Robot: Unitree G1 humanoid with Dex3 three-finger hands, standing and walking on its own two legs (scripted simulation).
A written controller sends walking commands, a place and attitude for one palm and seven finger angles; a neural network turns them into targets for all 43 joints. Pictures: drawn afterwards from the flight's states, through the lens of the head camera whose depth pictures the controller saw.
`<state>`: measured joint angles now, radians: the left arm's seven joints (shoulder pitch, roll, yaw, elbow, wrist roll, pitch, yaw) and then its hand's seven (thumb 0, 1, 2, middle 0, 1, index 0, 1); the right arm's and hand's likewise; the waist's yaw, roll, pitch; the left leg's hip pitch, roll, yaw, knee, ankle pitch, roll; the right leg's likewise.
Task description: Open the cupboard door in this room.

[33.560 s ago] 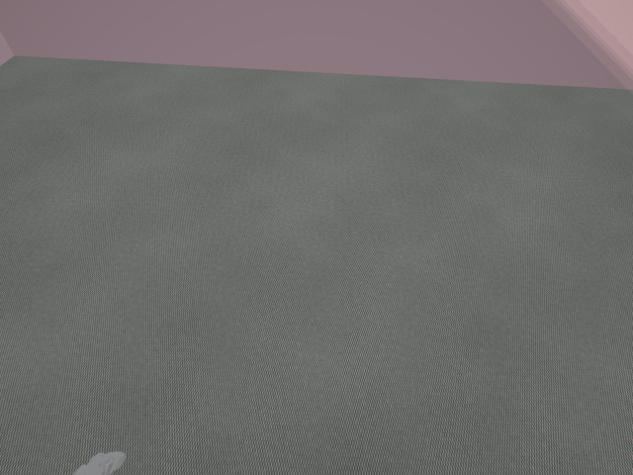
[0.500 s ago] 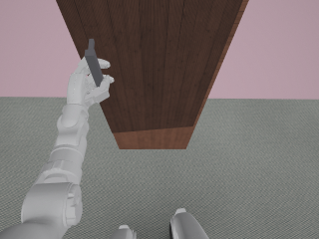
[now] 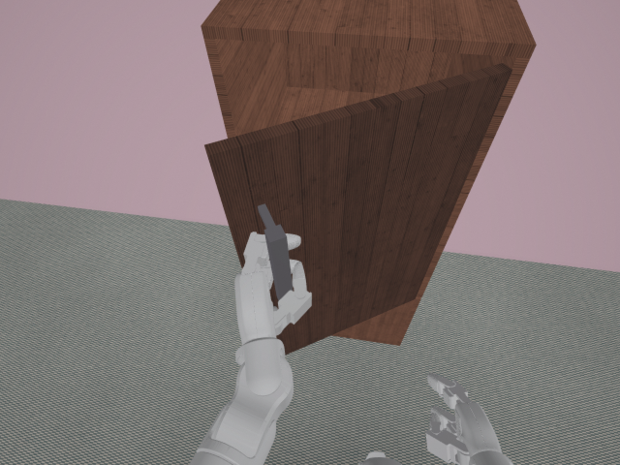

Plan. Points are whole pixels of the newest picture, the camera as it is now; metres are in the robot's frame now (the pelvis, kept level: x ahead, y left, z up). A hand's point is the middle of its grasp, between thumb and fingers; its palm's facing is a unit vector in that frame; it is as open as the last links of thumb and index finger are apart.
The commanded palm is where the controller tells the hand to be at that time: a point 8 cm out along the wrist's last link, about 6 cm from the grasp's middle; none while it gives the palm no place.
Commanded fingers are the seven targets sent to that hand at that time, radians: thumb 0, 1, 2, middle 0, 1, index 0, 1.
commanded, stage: pull the door open along its arc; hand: left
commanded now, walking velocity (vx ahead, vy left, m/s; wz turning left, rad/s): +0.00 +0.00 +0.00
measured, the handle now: (275, 258) +0.37 +0.06 +0.06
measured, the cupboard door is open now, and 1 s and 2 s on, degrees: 33 39 43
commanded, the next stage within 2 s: open thumb and fingers to let go in 0.22 s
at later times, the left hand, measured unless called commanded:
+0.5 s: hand (308, 310) +0.29 +0.02 +0.06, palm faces +0.26 -0.97 -0.04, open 6.6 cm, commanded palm +0.24 +0.05 +0.06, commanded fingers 0.00 0.20 0.60 -0.35 -1.27 -0.35 -1.27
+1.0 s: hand (299, 323) +0.28 +0.03 +0.06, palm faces +0.20 -0.98 -0.04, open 14.3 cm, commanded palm +0.23 +0.05 +0.06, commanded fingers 0.00 -0.50 0.30 -0.19 -0.55 -0.19 -0.55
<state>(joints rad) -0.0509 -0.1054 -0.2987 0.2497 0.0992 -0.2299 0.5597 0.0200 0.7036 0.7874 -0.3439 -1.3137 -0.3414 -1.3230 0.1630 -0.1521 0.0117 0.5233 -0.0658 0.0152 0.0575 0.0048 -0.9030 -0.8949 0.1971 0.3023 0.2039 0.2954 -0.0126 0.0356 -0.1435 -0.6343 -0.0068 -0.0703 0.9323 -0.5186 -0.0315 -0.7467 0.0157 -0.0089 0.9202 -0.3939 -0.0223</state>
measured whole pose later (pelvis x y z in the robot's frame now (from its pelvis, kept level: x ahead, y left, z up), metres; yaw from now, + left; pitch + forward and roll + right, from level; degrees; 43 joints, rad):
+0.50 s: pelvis +0.00 -0.03 +0.00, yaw +2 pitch +11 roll +1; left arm 0.07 -0.09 -0.27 0.14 0.07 -0.20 0.53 0.02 0.56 0.74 -0.36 -1.28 -0.39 -1.31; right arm 0.20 -0.19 0.00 0.56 -0.06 -0.03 0.03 0.01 -0.90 -0.90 0.20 0.30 0.20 0.30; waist -0.02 0.04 -0.13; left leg -0.59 0.00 -0.10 0.89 -0.49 -0.06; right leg -0.71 0.02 -0.04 0.92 -0.40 -0.06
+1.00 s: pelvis -0.02 +0.00 -0.01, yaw +1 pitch +10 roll +0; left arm 0.01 -0.08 -0.34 0.19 0.10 -0.22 0.56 0.00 -0.46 0.32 -0.27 -0.97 -0.27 -0.97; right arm 0.20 -0.17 0.01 0.55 -0.05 -0.08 0.03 0.01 -0.90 -0.90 0.20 0.30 0.20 0.30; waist -0.01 0.04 -0.13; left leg -0.65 -0.02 -0.08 0.98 -0.51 -0.04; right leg -0.75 0.00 -0.02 0.97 -0.39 -0.03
